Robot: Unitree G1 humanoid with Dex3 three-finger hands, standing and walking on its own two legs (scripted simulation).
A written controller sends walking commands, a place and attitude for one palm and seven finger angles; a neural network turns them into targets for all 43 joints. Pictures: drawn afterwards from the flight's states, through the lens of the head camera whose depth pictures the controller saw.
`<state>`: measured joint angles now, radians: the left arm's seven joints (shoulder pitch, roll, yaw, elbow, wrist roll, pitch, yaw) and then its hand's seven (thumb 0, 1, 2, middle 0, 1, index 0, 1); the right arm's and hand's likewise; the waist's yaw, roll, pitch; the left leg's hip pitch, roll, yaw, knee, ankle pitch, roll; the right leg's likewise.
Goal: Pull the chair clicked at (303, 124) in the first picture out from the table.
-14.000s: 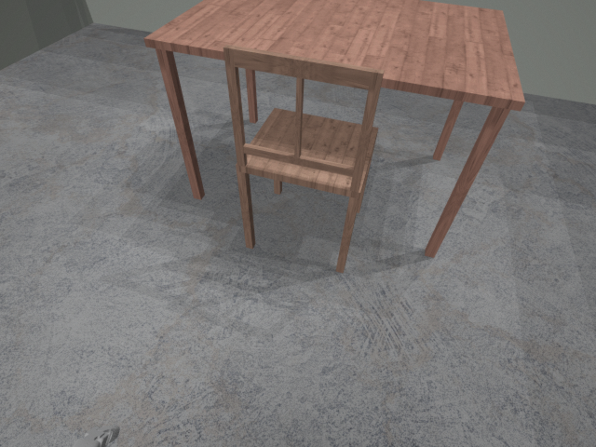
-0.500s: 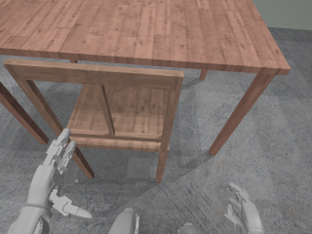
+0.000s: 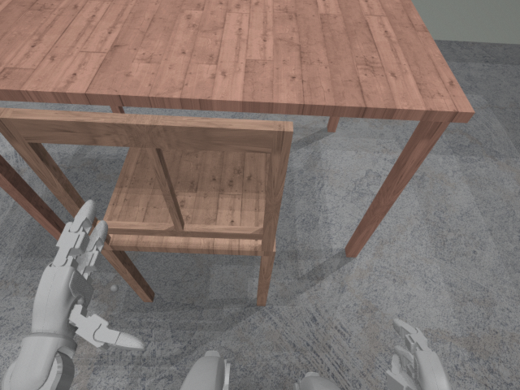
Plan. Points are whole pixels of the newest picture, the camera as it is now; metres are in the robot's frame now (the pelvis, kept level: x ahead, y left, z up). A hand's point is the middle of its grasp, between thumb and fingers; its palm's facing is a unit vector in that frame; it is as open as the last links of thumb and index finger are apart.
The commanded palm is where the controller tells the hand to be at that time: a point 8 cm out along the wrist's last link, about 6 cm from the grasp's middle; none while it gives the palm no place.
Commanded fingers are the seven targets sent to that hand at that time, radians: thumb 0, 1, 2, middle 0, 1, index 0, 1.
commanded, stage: raise the hand toward the chair's back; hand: left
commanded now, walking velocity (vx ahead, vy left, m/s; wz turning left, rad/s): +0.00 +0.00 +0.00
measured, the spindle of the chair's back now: (168, 192) +0.45 +0.19 -0.02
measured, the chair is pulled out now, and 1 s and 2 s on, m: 0.00 0.00 0.00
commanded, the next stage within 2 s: aim the fingers beside a spindle in 0.12 s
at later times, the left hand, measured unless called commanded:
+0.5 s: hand (132, 286) +0.26 +0.19 +0.04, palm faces -0.01 -1.00 -0.04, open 16.9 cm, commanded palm +0.24 +0.25 +0.04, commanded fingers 0.00 -0.50 0.30 -0.06 -0.08 -0.06 -0.08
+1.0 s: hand (152, 277) +0.28 +0.17 +0.02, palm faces -0.01 -1.00 -0.05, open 16.9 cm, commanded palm +0.26 +0.23 +0.02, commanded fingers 0.00 -0.50 0.30 -0.06 -0.08 -0.06 -0.08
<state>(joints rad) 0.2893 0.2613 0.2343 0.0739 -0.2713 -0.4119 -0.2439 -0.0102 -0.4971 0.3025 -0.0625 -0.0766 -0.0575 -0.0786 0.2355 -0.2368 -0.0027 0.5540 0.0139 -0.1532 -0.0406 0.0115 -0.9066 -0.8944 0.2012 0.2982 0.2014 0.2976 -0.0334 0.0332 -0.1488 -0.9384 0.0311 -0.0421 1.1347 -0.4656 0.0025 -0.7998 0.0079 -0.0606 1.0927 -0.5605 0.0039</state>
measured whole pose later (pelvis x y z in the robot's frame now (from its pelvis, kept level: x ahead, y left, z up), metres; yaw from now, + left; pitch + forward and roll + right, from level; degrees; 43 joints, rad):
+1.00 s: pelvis -0.01 +0.00 -0.02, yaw -1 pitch +19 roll -3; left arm 0.16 0.23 0.16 0.16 -0.22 -0.42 -0.19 -0.01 -0.50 0.30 -0.06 -0.08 -0.06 -0.08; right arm 0.22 -0.23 0.01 0.54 0.00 -0.11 -0.02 0.01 -0.91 -0.89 0.20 0.30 0.20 0.30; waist -0.04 0.03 -0.17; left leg -1.06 0.03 -0.03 1.23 -0.49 0.00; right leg -0.94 0.01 -0.05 1.21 -0.60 0.00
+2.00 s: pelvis -0.01 +0.00 -0.04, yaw -1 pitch +22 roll -3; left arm -0.03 0.24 0.17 0.34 -0.20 -0.44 -0.16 -0.01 -0.50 0.30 -0.06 -0.08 -0.06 -0.08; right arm 0.20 -0.24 0.01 0.55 0.01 -0.03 -0.02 0.01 -0.91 -0.89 0.20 0.30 0.20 0.30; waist -0.04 0.03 -0.19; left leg -1.17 0.04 -0.03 1.30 -0.51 0.00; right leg -1.04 0.01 -0.05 1.28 -0.62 0.00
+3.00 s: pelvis -0.01 -0.01 -0.04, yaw -1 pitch +22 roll -3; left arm -0.05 0.23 0.16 0.35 -0.18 -0.44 -0.14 -0.01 -0.50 0.30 -0.06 -0.08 -0.06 -0.08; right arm 0.19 -0.24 0.00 0.55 0.00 -0.02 -0.02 0.01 -0.91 -0.89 0.20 0.30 0.20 0.30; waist -0.05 0.03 -0.18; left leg -1.19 0.04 -0.04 1.31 -0.51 0.00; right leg -1.06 0.01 -0.05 1.30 -0.62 0.00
